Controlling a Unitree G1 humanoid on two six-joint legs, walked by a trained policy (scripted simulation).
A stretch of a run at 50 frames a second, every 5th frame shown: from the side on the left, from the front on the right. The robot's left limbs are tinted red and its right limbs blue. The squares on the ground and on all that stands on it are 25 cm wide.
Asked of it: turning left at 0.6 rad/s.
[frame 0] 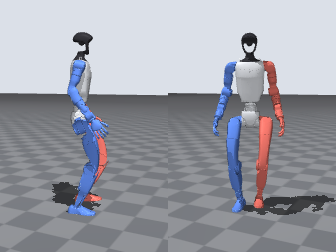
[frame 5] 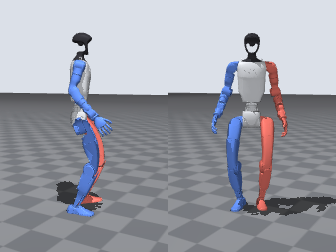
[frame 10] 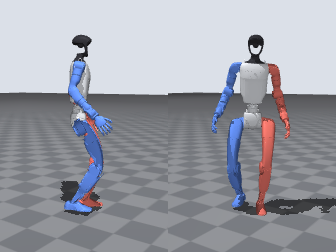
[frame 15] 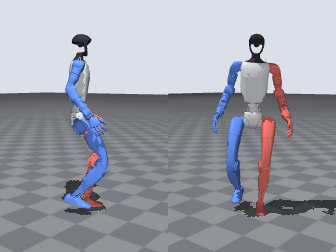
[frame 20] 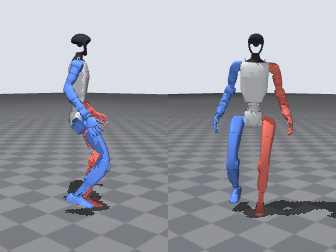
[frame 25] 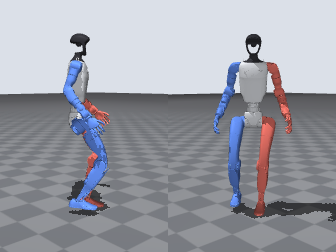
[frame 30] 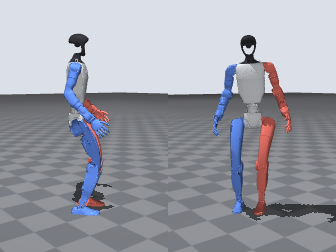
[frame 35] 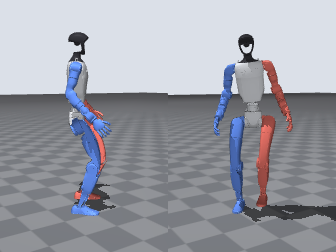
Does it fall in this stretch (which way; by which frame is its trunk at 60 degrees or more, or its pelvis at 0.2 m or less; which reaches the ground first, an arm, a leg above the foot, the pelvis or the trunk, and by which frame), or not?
no
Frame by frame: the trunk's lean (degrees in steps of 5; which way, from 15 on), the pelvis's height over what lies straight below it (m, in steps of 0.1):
0: 5, 0.8
5: 5, 0.8
10: 5, 0.7
15: 5, 0.8
20: 5, 0.8
25: 5, 0.8
30: 5, 0.7
35: 5, 0.8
